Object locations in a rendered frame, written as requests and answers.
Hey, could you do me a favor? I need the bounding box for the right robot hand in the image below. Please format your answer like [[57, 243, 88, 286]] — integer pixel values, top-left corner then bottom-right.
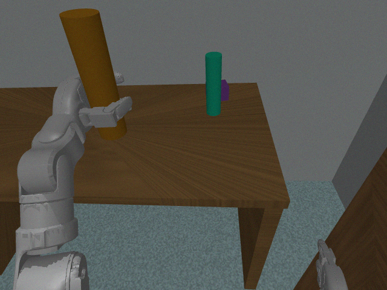
[[316, 239, 348, 290]]

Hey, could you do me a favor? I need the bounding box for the left robot arm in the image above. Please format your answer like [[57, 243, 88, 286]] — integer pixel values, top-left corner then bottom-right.
[[13, 114, 89, 290]]

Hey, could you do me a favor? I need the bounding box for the desk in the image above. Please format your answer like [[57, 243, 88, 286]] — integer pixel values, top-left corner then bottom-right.
[[0, 83, 290, 289]]

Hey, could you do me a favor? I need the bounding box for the left robot hand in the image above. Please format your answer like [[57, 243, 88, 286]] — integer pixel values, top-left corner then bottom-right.
[[52, 70, 132, 133]]

